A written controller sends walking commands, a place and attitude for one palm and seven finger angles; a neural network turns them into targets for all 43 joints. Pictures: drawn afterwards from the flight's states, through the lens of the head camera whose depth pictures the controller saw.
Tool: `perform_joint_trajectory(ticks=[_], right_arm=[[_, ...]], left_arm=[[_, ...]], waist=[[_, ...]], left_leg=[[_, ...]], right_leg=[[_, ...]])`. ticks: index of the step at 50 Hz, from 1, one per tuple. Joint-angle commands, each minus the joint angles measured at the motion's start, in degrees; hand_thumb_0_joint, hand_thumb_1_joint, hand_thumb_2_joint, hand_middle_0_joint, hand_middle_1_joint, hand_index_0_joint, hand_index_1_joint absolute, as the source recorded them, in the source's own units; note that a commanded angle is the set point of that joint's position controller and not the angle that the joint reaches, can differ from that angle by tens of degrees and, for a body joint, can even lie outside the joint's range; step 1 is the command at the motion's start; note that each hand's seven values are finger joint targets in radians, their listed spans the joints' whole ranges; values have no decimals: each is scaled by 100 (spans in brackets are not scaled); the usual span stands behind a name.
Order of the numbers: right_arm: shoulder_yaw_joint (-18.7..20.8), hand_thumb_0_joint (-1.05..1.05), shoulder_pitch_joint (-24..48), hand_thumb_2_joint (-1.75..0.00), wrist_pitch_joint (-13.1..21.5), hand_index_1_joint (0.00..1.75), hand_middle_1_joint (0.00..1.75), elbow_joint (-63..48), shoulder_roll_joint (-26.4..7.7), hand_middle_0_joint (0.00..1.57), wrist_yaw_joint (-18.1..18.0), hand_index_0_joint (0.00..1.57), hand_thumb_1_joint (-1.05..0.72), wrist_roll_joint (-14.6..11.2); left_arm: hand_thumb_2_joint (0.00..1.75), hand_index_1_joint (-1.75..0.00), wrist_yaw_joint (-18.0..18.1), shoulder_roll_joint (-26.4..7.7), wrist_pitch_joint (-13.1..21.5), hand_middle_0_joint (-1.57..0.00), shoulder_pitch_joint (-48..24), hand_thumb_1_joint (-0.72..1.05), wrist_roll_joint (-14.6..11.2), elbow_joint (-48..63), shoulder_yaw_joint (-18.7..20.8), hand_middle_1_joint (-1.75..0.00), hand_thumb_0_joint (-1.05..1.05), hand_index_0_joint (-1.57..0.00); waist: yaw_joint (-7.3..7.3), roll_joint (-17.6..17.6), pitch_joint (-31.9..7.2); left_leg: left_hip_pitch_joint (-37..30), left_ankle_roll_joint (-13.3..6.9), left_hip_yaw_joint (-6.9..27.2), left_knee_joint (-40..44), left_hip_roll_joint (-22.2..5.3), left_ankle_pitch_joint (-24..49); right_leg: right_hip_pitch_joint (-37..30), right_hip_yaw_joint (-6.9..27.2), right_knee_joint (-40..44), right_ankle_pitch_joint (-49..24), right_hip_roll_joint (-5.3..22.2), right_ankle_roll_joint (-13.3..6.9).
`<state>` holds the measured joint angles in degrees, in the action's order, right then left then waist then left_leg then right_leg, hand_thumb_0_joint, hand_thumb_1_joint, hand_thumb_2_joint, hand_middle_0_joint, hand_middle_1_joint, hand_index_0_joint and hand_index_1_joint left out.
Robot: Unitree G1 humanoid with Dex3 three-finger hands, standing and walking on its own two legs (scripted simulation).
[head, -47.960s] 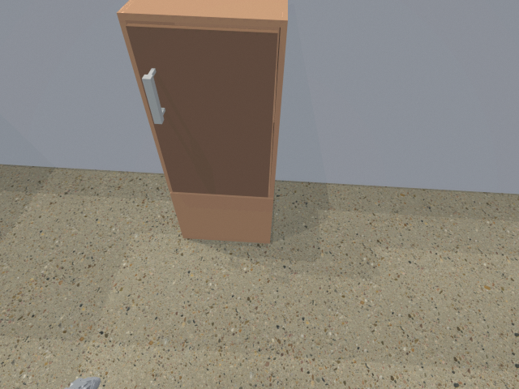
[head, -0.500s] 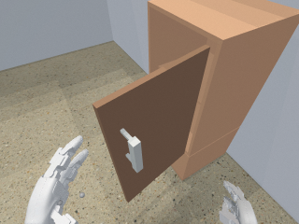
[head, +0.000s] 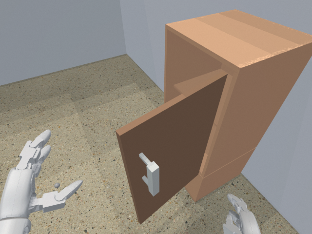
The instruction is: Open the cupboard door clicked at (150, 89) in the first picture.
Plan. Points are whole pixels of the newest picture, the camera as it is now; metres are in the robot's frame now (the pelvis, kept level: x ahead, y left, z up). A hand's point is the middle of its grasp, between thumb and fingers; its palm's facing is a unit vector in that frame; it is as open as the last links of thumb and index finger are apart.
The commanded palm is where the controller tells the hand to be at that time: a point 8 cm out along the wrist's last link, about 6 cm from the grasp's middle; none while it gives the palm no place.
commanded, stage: draw the hand back to the body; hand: left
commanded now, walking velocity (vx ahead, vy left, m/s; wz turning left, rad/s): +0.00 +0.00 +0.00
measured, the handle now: (148, 174) +0.27 +0.06 +0.01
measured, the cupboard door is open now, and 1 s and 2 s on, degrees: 100 100 100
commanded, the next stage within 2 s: step back with the hand held close in 0.62 s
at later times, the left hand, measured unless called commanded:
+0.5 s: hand (41, 171) +0.18 +0.24 +0.16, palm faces +0.42 -0.82 -0.38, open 7.6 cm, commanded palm +0.13 +0.28 +0.18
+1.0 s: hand (45, 171) +0.18 +0.24 +0.16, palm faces +0.34 -0.81 -0.47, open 7.4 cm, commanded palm +0.13 +0.28 +0.18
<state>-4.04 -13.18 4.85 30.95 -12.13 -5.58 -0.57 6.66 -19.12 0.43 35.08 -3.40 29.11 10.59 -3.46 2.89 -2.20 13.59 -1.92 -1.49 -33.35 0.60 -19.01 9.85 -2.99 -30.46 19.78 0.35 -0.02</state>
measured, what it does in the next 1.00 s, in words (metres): stands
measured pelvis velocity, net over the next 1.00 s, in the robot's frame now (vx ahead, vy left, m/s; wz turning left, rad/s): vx -0.02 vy -0.01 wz -0.03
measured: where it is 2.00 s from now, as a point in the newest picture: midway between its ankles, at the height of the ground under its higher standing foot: outside the picture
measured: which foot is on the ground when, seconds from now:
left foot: down 0.00-1.00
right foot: down 0.00-1.00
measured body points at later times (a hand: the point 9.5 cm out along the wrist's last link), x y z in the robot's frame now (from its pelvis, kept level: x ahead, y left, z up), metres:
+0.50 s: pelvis -0.01 -0.01 +0.01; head -0.03 -0.03 +0.46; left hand +0.15 +0.28 +0.18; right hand +0.18 -0.24 -0.07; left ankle -0.01 +0.09 -0.73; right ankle -0.04 -0.12 -0.73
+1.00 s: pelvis -0.02 -0.01 +0.01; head -0.01 -0.03 +0.46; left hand +0.16 +0.28 +0.18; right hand +0.16 -0.26 -0.07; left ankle -0.01 +0.09 -0.73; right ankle -0.04 -0.12 -0.73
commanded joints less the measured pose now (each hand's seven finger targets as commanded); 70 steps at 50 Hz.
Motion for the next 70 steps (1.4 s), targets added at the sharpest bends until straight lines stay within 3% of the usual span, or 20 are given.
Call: perform_joint_trajectory(ticks=[1,3,5,8,12,14,18,22,36,37,38,39,41,45,52,57,59,62,65,70], right_arm=[[336,0,738,-90,330,30,30,-854,-634,20,28,20,-90,1],[361,0,776,-90,307,30,30,-810,-653,20,40,20,-90,4],[369,0,775,-90,288,30,30,-752,-664,20,59,20,-90,9],[394,0,830,-90,261,30,30,-689,-667,20,56,20,-90,4],[420,0,904,-90,249,30,30,-597,-702,20,72,20,-90,-3],[429,0,907,-90,226,30,30,-586,-688,20,95,20,-90,1],[485,0,955,-90,159,30,30,-608,-732,20,112,20,-90,-2],[478,0,988,-90,208,30,30,-567,-717,20,70,20,-90,12],[504,0,1039,-90,275,30,30,-443,-667,20,48,20,-90,12],[496,0,1064,-90,269,30,30,-417,-692,20,35,20,-90,2],[556,0,1008,-90,183,30,30,-552,-792,20,48,20,-90,-30],[560,0,963,-90,84,30,30,-427,-708,20,45,20,-90,8],[585,0,951,-90,-59,30,30,-508,-729,20,89,20,-90,16],[648,0,946,-90,-224,30,30,-674,-766,20,75,20,-90,-4],[715,0,945,-90,-405,30,30,-869,-763,20,13,20,-90,-48],[742,0,889,-90,-372,30,30,-925,-810,20,7,20,-90,-44],[729,0,837,-90,-323,30,30,-930,-803,20,12,20,-90,-45],[733,0,811,-90,-223,30,30,-921,-862,20,12,20,-90,-30],[725,0,746,-90,-98,30,30,-924,-880,20,9,20,-90,-17],[738,0,675,-90,112,30,30,-845,-886,20,-5,20,-90,26]], left_arm=[[74,-30,89,-835,407,-19,-399,51,1,1178,872,-30,0,-19],[76,-30,88,-895,413,-19,-492,58,-22,1074,1028,-30,0,-19],[80,-30,97,-984,442,-19,-705,65,-29,1137,1175,-30,0,-19],[84,-30,107,-1072,454,-19,-896,76,-58,973,1373,-30,0,-19],[90,-30,133,-1306,513,-20,-1270,90,-91,909,1698,-30,0,-20],[90,-30,82,-959,499,-20,-1041,90,-116,600,1420,-30,0,-20],[90,-30,40,-970,523,-20,-1026,90,-131,596,1364,-30,0,-20],[90,-30,90,-1271,592,-20,-1225,90,-107,858,1597,-30,0,-20],[90,-30,62,-1104,659,-20,-1191,90,-138,593,1479,-30,0,-20],[90,-30,90,-1248,671,-20,-1708,90,-123,669,1510,-30,0,-20],[90,-30,124,-1940,875,-20,-2094,90,-53,843,2235,-30,0,-20],[90,-30,74,-1539,894,-20,-1464,90,-47,322,1957,-30,0,-20],[90,-30,25,-1235,910,-20,-1074,90,-15,300,1642,-30,0,-20],[90,-30,85,-1331,948,-20,-683,90,-10,678,1727,-30,0,-20],[90,-30,222,-1686,977,-20,-325,90,-44,1032,2143,-30,0,-20],[90,-30,250,-1599,1055,-20,-201,90,-25,1123,2114,-30,0,-20],[90,-30,266,-1554,1095,-20,-175,90,-10,1117,2094,-30,0,-20],[90,-30,291,-1542,1177,-20,-233,90,50,1120,2125,-30,0,-20],[90,-30,305,-1461,1286,-20,-365,90,130,1161,2131,-30,0,-20],[90,-30,317,-1397,1414,-20,-652,90,238,1216,2155,-30,0,-20]], waist=[[-5,128,-254],[-20,-89,-268],[-18,178,-270],[-26,93,-185],[-61,385,-138],[-28,117,52],[-28,-87,53],[-71,143,-133],[-39,-23,62],[-1,-50,102],[204,-211,436],[235,-467,273],[262,-427,45],[262,-55,-543],[261,-35,-824],[273,193,-644],[288,106,-553],[300,384,-319],[330,379,-103],[343,476,-27]], left_leg=[[-601,109,287,772,-271,2296],[-638,95,275,844,-276,2284],[-727,108,249,902,-266,2362],[-785,104,238,988,-264,2292],[-809,117,229,1093,-238,2109],[-807,103,217,1161,-247,1992],[-785,52,164,1194,-217,1744],[-861,41,136,1161,-164,1718],[-1005,0,55,1163,-141,1582],[-965,4,82,1168,-125,1516],[-663,-89,196,861,-258,1235],[-718,-85,212,707,-226,1274],[-686,-49,121,652,-223,1433],[-781,-32,95,777,-383,2328],[-365,-20,248,803,-528,2807],[305,-85,437,1031,-646,1919],[560,-109,493,1119,-680,1458],[1343,-223,699,1422,-769,155],[2159,-337,891,1684,-874,-1177],[2790,-446,1118,1774,-1022,-2054]], right_leg=[[-68,61,581,-1737,-27,-123],[-195,70,644,-1802,-39,-121],[-256,86,714,-1854,-35,-126],[-304,101,810,-1858,-42,-129],[-416,130,922,-1762,-48,-160],[-328,95,959,-1690,-47,-127],[-399,147,1056,-1664,-44,-112],[-517,188,1098,-1728,-31,-131],[-364,270,1309,-1648,-13,-77],[-367,291,1346,-1558,-10,-93],[305,939,1676,-1973,320,-55],[240,902,1621,-2295,473,-69],[186,830,1477,-2650,528,11],[-105,617,1013,-3142,428,35],[-348,550,537,-3324,343,12],[-350,610,392,-2487,224,22],[-316,640,345,-2129,179,25],[-513,659,181,-1435,112,15],[-744,659,-64,-871,18,43],[-867,673,-480,-379,-107,48]])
